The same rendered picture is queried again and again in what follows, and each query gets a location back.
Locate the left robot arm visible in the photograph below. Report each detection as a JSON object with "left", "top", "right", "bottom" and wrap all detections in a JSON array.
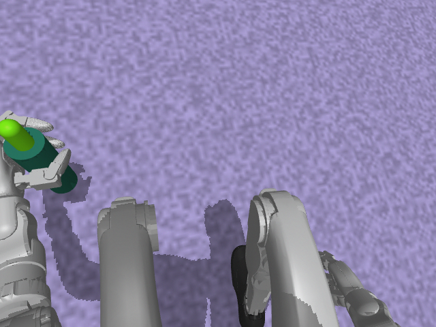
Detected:
[{"left": 0, "top": 195, "right": 62, "bottom": 327}]

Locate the right robot hand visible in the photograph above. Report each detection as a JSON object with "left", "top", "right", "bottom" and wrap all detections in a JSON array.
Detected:
[{"left": 318, "top": 251, "right": 364, "bottom": 307}]

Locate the right robot arm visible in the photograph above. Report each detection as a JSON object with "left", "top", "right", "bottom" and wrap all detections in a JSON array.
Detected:
[{"left": 344, "top": 289, "right": 401, "bottom": 327}]

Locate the left robot hand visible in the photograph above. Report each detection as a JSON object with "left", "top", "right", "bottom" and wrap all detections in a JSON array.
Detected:
[{"left": 0, "top": 110, "right": 71, "bottom": 198}]

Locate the right robot foot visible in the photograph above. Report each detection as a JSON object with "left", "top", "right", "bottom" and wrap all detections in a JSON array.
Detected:
[{"left": 231, "top": 245, "right": 265, "bottom": 327}]

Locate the bottle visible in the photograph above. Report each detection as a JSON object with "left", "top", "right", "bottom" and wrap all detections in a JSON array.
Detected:
[{"left": 0, "top": 119, "right": 78, "bottom": 193}]

